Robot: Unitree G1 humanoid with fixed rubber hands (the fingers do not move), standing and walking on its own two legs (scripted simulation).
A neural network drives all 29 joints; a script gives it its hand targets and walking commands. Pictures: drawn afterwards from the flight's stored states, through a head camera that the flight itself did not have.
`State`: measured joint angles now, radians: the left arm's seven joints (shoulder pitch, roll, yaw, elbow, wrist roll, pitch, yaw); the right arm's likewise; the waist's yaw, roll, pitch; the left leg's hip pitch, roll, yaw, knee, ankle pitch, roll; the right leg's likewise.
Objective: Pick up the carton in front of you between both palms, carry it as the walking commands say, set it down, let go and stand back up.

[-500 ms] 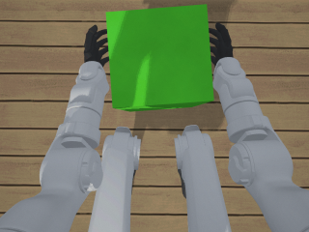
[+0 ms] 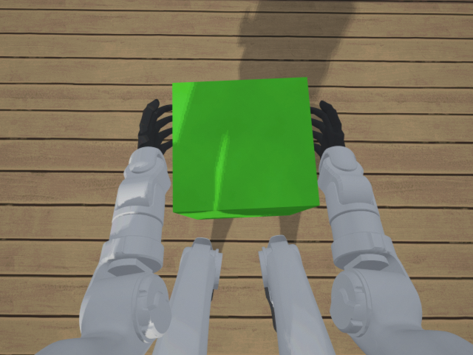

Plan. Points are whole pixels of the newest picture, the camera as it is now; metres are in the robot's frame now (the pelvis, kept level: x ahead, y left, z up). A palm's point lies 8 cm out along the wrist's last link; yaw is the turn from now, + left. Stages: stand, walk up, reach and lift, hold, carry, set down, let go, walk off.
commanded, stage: reach and lift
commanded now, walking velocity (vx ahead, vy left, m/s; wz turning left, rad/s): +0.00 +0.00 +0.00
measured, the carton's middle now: (241, 161) +0.43 -0.01 -0.13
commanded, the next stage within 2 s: hold in 1.96 s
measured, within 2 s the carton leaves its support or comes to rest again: neither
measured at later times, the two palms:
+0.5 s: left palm (104, 126) +0.40 +0.15 +0.11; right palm (378, 127) +0.40 -0.15 +0.10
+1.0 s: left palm out of the picture +0.37 +0.15 +0.25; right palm out of the picture +0.37 -0.15 +0.25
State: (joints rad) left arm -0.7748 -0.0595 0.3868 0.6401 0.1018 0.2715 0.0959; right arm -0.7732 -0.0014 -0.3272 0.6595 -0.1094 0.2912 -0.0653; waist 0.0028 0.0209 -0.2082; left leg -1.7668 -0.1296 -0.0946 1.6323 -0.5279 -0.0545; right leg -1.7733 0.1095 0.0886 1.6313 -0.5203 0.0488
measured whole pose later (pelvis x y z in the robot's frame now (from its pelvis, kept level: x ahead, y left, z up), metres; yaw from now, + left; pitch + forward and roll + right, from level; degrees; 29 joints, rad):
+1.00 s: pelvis +0.08 +0.00 +0.23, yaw +0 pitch +0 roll +0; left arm -0.24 -0.15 0.25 0.40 0.22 0.54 0.03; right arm -0.22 0.14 -0.23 0.38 -0.22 0.56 -0.03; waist 0.00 0.00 -0.10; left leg -0.22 -0.06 -0.15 0.48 -0.25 0.00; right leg -0.23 0.05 0.14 0.47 -0.24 0.01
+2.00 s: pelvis +0.09 +0.00 +0.24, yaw +0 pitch -5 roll +0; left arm -0.25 -0.15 0.23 0.28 0.27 0.69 0.00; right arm -0.23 0.14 -0.20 0.26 -0.26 0.71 -0.01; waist 0.00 0.00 -0.02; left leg -0.08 -0.05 -0.14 0.38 -0.21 0.00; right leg -0.08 0.05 0.13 0.37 -0.20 0.00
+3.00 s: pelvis +0.15 +0.01 +0.22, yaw -2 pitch +4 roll -1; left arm -0.23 -0.08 0.14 -0.08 0.11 1.03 0.06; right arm -0.21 0.13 -0.10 -0.09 -0.15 1.04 -0.09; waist 0.01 0.02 -0.17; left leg -0.23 0.03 0.02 0.54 -0.39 0.00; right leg -0.31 -0.02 -0.09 0.57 -0.39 0.00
